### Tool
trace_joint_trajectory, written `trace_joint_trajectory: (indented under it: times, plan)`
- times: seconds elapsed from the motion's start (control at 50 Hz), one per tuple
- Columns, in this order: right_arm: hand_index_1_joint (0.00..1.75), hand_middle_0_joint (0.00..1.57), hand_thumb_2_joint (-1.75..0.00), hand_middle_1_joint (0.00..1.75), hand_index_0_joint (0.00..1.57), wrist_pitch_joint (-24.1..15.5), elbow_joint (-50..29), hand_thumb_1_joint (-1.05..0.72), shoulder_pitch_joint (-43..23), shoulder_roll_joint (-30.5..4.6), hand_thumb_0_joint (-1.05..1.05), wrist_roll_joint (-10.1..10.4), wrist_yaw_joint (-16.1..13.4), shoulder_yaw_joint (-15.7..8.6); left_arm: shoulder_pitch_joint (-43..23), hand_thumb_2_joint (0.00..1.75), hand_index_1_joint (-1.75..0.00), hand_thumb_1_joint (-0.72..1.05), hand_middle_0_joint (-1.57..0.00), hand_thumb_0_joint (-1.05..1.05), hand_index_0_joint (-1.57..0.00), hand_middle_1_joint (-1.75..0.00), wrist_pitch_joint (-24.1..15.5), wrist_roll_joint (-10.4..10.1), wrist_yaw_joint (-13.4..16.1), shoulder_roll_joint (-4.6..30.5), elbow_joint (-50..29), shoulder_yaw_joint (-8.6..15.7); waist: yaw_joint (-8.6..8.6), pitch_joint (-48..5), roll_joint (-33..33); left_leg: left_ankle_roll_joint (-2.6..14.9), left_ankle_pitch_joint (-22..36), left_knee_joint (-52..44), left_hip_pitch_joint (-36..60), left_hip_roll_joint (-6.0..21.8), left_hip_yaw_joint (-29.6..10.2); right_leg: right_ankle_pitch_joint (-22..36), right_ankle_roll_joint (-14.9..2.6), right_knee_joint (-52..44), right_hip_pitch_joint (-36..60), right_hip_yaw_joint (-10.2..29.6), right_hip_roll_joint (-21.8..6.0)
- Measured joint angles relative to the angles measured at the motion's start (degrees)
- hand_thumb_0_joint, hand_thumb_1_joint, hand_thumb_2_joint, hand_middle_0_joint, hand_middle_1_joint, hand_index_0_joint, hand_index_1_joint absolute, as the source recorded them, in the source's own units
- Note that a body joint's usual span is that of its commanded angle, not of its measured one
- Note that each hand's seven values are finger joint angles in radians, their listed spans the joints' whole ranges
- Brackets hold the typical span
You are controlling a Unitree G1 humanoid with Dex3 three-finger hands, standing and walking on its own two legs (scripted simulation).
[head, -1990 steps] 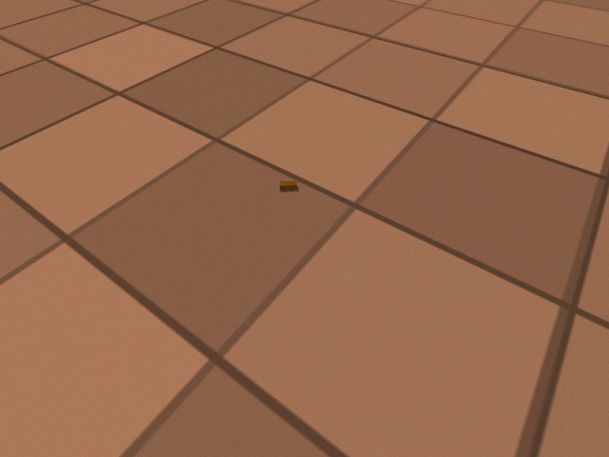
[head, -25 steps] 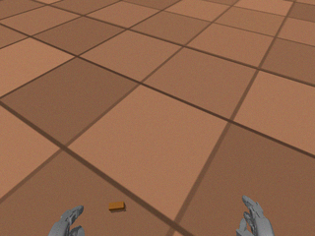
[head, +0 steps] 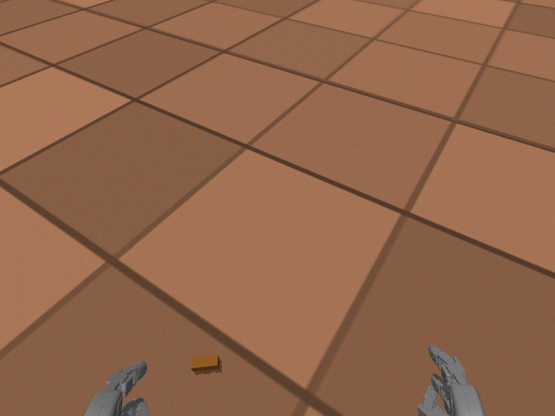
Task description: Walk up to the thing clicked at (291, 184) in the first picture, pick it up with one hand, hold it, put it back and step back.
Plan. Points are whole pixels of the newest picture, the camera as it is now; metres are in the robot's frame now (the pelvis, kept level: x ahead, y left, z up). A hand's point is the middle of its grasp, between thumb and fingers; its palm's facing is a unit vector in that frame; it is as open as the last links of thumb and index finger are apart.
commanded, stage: home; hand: left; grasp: from above
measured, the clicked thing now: (205, 362) +0.46 +0.24 -0.70
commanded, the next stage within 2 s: stand in 0.18 s
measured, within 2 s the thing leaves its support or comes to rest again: neither
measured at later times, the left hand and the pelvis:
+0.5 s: hand out of the picture +0.13 +0.23 -0.09, palm faces +0.03 -0.94 -0.33, open 7.4 cm; pelvis -0.01 +0.00 +0.03, yaw +0 degrees
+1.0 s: hand out of the picture +0.02 +0.25 -0.10, palm faces +0.06 -0.94 -0.33, open 7.4 cm; pelvis -0.01 +0.01 +0.06, yaw +1 degrees
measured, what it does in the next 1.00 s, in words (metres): rises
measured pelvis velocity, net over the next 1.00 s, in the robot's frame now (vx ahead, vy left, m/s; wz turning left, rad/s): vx -0.01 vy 0.01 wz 0.01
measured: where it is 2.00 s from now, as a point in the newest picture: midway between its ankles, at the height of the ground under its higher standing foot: outside the picture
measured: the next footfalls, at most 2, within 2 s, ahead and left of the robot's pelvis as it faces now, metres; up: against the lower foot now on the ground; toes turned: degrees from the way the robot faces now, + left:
none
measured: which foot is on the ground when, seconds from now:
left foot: down 0.00-1.00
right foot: down 0.00-1.00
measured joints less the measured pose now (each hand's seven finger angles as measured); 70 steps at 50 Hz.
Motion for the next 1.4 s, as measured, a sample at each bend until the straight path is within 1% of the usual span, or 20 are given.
trace_joint_trajectory:
  times: [0.28,0.3,0.32,0.34,0.36,0.4,0.46,0.52,0.58,0.74,0.9,1.1,1.4]
  plan:
    - [0.30,0.20,-0.89,0.30,0.21,0.11,-0.20,-0.90,0.02,0.02,0.01,0.07,0.06,0.00,0.13,0.90,-0.30,0.90,-0.20,0.01,-0.20,-0.30,-0.05,-0.08,0.07,0.11,-0.21,-0.07,0.01,-0.08,0.08,-0.11,0.09,0.12,-0.21,-0.01,-0.03,-0.02,-0.12,0.32,-0.30,-0.03,-0.01]
    - [0.30,0.20,-0.89,0.30,0.21,0.33,1.04,-0.90,-0.77,0.05,0.01,-1.42,0.59,-0.59,-1.56,0.90,-0.30,0.90,-0.21,0.01,-0.20,-0.30,-2.88,1.25,0.26,0.35,2.74,-0.70,0.35,1.66,-0.14,-0.03,0.28,-0.31,1.28,-0.17,0.07,0.02,-0.11,0.11,1.10,0.05,-0.18]
    - [0.29,0.20,-0.89,0.30,0.21,1.52,3.49,-0.90,-2.12,-0.23,0.01,-2.97,1.71,-1.04,-4.57,0.90,-0.30,0.90,-0.21,0.01,-0.20,-0.30,-6.94,2.67,0.45,0.76,8.15,-1.35,1.11,3.77,-0.72,0.14,0.80,-1.41,3.45,-0.50,0.42,0.23,-0.13,-0.40,2.98,0.37,-0.54]
    - [0.29,0.20,-0.89,0.30,0.21,3.45,6.14,-0.90,-3.50,-0.76,0.01,-4.20,3.10,-1.09,-7.50,0.90,-0.30,0.90,-0.21,0.01,-0.20,-0.30,-10.37,3.76,0.53,1.10,13.93,-1.63,1.90,5.16,-1.37,0.25,1.50,-2.83,5.29,-0.82,0.87,0.58,-0.19,-1.12,4.44,0.78,-0.90]
    - [0.29,0.20,-0.89,0.30,0.21,5.31,8.52,-0.90,-4.72,-1.36,0.01,-4.99,4.51,-1.05,-10.00,0.90,-0.30,0.90,-0.21,0.01,-0.20,-0.30,-13.04,4.61,0.59,1.45,19.24,-1.72,2.47,6.28,-1.89,0.31,2.24,-4.30,6.93,-1.12,1.20,1.03,-0.23,-2.00,5.76,1.10,-1.23]
    - [0.30,0.21,-0.89,0.30,0.21,7.70,12.35,-0.90,-6.33,-2.23,0.01,-5.00,6.84,-1.45,-13.52,0.90,-0.30,0.90,-0.21,0.01,-0.20,-0.30,-16.60,5.65,0.46,2.14,27.79,-1.47,3.18,8.11,-2.72,0.42,3.61,-7.21,9.95,-1.66,1.72,1.93,-0.08,-3.86,8.25,1.61,-1.84]
    - [0.30,0.21,-0.89,0.30,0.21,9.37,15.89,-0.90,-6.86,-3.01,0.01,-4.11,8.90,-2.81,-15.85,0.90,-0.30,0.90,-0.21,0.01,-0.20,-0.30,-19.40,5.84,0.41,2.84,36.94,-0.38,3.49,9.63,-3.27,0.65,5.29,-11.04,13.58,-2.13,2.10,3.30,0.25,-6.99,11.51,2.00,-2.36]
    - [0.30,0.21,-0.89,0.30,0.21,10.20,18.67,-0.90,-6.56,-3.58,0.01,-3.87,9.62,-3.86,-16.54,0.90,-0.30,0.90,-0.21,0.01,-0.20,-0.30,-21.12,5.77,0.60,3.25,44.32,0.61,3.48,10.45,-3.24,0.88,6.55,-14.30,16.63,-2.18,2.18,4.74,0.56,-10.44,14.58,2.10,-2.45]
    - [0.30,0.20,-0.89,0.30,0.21,10.90,21.37,-0.91,-6.17,-3.90,0.01,-3.75,9.70,-4.38,-16.54,0.90,-0.30,0.90,-0.21,0.01,-0.20,-0.30,-22.40,5.65,0.72,3.37,50.52,1.20,3.44,11.12,-2.94,1.03,7.78,-17.46,19.51,-2.12,2.05,6.33,0.78,-14.21,17.74,2.00,-2.40]
    - [0.30,0.20,-0.89,0.30,0.21,12.08,27.51,-0.91,-6.56,-3.40,0.01,-2.94,9.08,-4.03,-16.27,0.90,-0.30,0.91,-0.21,0.01,-0.20,-0.30,-23.81,4.89,1.01,2.90,62.16,1.09,3.48,12.80,-2.55,1.32,11.97,-26.57,26.90,-2.40,1.90,10.83,1.24,-23.93,25.41,1.89,-2.76]
    - [0.30,0.20,-0.89,0.30,0.21,12.65,31.34,-0.91,-8.06,-3.06,0.00,-2.21,8.98,-3.72,-17.37,0.90,-0.30,0.90,-0.21,0.01,-0.20,-0.30,-24.29,4.83,0.86,2.64,68.82,0.63,3.60,13.38,-2.05,1.43,15.34,-32.80,31.38,-2.65,1.79,14.18,1.52,-30.13,29.89,1.81,-3.06]
    - [0.30,0.20,-0.89,0.30,0.21,12.90,33.92,-0.91,-9.17,-3.79,0.00,-2.05,9.27,-3.71,-19.06,0.90,-0.30,0.90,-0.21,0.01,-0.20,-0.30,-24.82,4.82,0.57,3.66,72.26,0.65,3.39,13.00,-1.80,1.34,17.57,-36.12,32.90,-2.65,1.53,16.23,1.49,-33.22,31.37,1.57,-3.08]
    - [0.30,0.20,-0.89,0.30,0.21,12.71,35.62,-0.91,-9.29,-5.03,0.00,-1.83,9.59,-3.21,-20.46,0.90,-0.30,0.90,-0.21,0.01,-0.20,-0.30,-25.30,4.49,0.14,4.35,73.68,0.37,2.77,13.03,-1.81,0.79,18.43,-37.56,33.02,-2.11,1.16,17.11,0.98,-34.80,31.60,1.25,-2.54]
